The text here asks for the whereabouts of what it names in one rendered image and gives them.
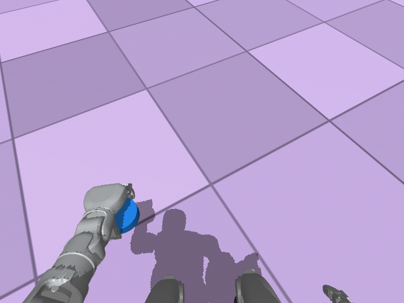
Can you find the left robot hand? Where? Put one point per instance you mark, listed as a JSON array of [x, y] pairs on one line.
[[112, 197]]

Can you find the tin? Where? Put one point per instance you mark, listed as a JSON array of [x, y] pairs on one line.
[[127, 217]]

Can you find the right robot hand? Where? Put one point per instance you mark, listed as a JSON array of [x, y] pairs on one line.
[[336, 296]]

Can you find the left robot arm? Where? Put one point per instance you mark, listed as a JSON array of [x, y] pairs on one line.
[[67, 281]]

